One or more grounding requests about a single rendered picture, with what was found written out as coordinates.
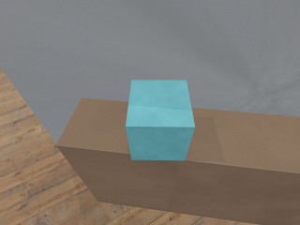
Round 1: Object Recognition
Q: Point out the carton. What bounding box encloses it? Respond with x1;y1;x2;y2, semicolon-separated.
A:
126;80;195;161

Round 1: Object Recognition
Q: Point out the pedestal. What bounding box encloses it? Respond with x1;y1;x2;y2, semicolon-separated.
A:
56;97;300;225

